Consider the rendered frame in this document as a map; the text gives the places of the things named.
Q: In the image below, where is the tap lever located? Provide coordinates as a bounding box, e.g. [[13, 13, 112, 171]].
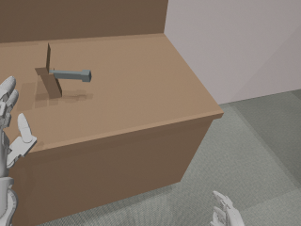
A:
[[49, 70, 92, 83]]

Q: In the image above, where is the counter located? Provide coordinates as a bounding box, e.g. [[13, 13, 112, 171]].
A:
[[0, 0, 224, 226]]

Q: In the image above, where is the left robot forearm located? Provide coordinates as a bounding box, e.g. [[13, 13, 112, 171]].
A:
[[0, 177, 19, 226]]

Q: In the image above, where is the robot left hand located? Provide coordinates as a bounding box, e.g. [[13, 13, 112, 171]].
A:
[[0, 76, 38, 178]]

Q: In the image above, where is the robot right hand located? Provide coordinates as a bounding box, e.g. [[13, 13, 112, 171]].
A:
[[210, 190, 246, 226]]

